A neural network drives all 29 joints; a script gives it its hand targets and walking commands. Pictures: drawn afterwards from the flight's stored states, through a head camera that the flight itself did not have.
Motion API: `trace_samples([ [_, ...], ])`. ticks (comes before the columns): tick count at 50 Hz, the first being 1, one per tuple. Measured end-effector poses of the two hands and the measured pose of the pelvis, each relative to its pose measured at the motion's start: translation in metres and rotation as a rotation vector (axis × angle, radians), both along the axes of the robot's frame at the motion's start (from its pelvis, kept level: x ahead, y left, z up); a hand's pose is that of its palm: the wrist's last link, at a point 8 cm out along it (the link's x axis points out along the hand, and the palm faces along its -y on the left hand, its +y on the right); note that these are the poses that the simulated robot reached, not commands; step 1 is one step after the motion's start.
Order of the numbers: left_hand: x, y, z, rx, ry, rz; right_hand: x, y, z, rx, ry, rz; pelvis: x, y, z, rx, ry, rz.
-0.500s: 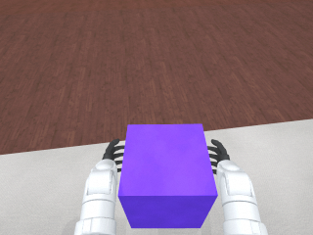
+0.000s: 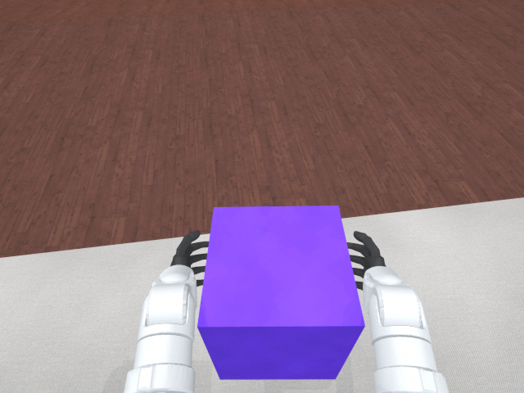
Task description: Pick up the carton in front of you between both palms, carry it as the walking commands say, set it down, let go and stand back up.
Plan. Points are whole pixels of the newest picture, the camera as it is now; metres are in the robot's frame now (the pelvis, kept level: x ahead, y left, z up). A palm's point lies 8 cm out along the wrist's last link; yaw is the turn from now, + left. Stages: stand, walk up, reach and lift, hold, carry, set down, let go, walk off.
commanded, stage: hold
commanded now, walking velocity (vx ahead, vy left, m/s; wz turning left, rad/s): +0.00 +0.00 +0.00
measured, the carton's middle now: (276, 296) +0.30 +0.00 -0.03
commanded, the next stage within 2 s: carry in 0.50 s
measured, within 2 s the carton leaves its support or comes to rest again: neither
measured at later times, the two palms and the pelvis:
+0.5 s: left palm (182, 277) +0.29 +0.15 +0.05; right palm (373, 278) +0.29 -0.15 +0.05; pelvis +0.00 +0.00 +0.00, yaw +0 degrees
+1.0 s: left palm (194, 222) +0.40 +0.15 +0.06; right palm (359, 218) +0.40 -0.15 +0.06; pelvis +0.14 -0.01 -0.02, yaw +0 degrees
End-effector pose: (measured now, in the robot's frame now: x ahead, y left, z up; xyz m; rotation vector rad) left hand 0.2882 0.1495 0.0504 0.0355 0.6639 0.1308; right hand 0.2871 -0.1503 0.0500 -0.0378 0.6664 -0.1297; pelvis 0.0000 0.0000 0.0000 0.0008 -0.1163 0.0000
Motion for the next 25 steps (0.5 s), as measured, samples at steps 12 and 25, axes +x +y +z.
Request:
trace_samples([
  [12, -0.0009, -0.0001, -0.0008, 0.004, 0.004, -0.001, -0.0004, 0.0000, -0.0009, -0.005, 0.004, 0.005, 0.0029, -0.0006, 0.0005, 0.000, 0.000, 0.000],
  [25, -0.0024, 0.0001, -0.0008, 0.001, 0.001, 0.001, -0.0021, 0.0001, -0.0009, -0.001, 0.002, 0.001, -0.0005, -0.0004, -0.0007, 0.000, 0.008, 0.000],
])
